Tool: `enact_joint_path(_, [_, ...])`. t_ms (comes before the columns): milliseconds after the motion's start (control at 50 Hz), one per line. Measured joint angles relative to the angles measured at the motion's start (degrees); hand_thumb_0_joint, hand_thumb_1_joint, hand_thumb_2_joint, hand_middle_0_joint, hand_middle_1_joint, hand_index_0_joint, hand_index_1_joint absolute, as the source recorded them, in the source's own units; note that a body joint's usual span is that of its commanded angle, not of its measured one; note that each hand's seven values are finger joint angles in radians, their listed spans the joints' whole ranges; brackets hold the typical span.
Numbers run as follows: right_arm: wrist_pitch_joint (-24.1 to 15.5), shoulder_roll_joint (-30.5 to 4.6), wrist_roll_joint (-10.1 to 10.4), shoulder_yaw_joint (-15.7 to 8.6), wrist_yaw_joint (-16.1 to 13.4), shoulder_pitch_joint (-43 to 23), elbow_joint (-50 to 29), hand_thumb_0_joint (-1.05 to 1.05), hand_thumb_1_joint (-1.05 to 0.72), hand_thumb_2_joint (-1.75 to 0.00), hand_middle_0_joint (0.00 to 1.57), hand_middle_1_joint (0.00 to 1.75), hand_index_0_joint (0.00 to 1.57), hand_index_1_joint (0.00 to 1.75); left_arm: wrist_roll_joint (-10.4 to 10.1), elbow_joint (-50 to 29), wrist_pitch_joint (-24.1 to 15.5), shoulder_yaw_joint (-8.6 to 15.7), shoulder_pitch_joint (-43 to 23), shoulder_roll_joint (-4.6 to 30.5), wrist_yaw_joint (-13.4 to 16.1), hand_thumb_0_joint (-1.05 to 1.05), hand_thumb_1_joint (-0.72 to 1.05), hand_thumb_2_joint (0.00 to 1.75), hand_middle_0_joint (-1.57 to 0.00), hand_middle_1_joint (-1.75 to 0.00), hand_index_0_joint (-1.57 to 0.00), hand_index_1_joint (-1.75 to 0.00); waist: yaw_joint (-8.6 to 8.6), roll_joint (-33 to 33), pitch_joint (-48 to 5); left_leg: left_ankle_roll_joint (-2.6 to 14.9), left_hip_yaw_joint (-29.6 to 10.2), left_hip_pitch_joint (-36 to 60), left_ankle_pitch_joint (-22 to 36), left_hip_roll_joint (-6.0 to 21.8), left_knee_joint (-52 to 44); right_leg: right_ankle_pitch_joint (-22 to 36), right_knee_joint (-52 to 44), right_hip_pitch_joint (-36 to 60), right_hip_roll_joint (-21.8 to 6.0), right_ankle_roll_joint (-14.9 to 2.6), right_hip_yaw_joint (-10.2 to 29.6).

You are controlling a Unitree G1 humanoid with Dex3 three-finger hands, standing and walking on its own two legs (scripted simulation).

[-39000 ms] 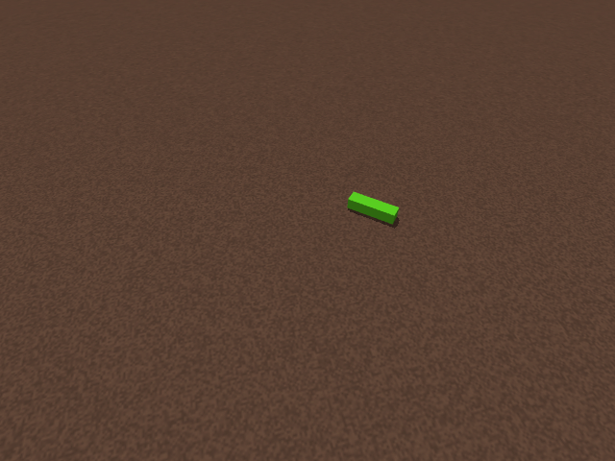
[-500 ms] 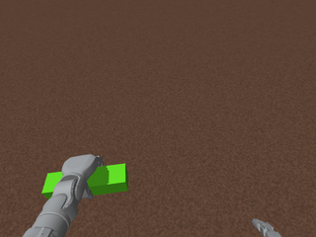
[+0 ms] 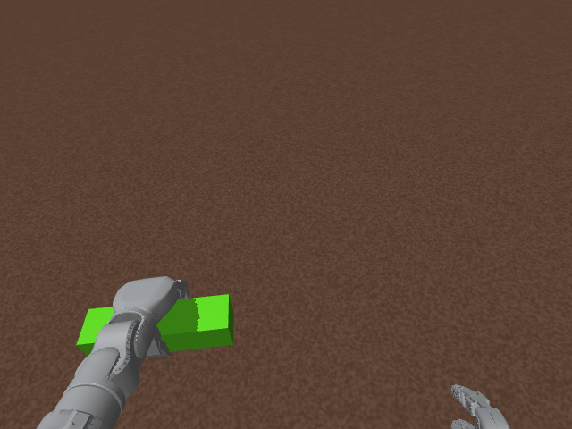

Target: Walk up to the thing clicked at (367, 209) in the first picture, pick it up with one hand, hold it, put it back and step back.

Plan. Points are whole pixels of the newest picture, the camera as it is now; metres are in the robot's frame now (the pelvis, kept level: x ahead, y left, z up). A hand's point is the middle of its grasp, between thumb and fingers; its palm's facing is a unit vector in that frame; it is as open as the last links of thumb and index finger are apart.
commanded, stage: hold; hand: left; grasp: from above
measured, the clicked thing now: (161, 326) +0.31 +0.23 -0.07
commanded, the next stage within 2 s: crouch in 0.54 s
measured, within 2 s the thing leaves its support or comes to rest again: neither
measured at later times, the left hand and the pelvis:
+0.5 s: hand (160, 324) +0.30 +0.22 -0.04, palm faces -0.44 -0.08 -0.89, open 9.2 cm; pelvis +0.00 +0.00 +0.00, yaw +0 degrees
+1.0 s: hand (166, 344) +0.29 +0.23 -0.10, palm faces -0.48 -0.05 -0.88, open 9.3 cm; pelvis +0.00 +0.00 -0.01, yaw +1 degrees
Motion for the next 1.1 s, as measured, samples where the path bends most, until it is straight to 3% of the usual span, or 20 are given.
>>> enact_joint_path(680, [0.97, 0.17, 0.06, -0.22, -0.49, -0.16, 0.01, 0.01, -0.91, -0.9, 0.2, 0.3, 0.2, 0.29, 0.58, -0.56, -1.08, -0.28, 1.33, -0.56, -0.06, -0.01, 0.08, 0.5, -0.72, -0.61, -0.75, -0.57, 0.12, -0.04, 0.7, -0.08, -0.08, 1.49, 0.87, -0.04, -2.19, 0.65, -1.84, 1.36, -0.03, -0.12, -0.1])
enact_joint_path(940, [1.4, 0.66, -0.72, -0.5, 0.36, -0.2, 0.93, 0.01, -0.89, -0.9, 0.2, 0.3, 0.2, 0.29, 3.3, 8.66, -2.69, 0.9, -1.37, -1.24, 7.52, -0.01, 0.08, 0.53, -0.7, -0.63, -0.73, -0.58, -1.17, -1.66, 0.48, -0.14, -0.68, -2.72, 0.04, -0.18, 0.69, -0.38, 0.99, -2.59, -0.14, -0.15, -0.62])
enact_joint_path(1100, [0.48, -0.32, -2.52, -1.56, 1.79, 1.05, 1.4, 0.01, -0.89, -0.9, 0.2, 0.3, 0.2, 0.29, 7.89, 19.77, -5.11, 2.31, -7.4, -1.31, 15.11, -0.02, 0.07, 0.54, -0.7, -0.65, -0.72, -0.6, -2.79, -2.87, -2.77, -0.28, -1.71, -21.03, -5.61, 0.12, 16.56, -5.64, 15.71, -20.09, 0.3, 0.08, -1.21])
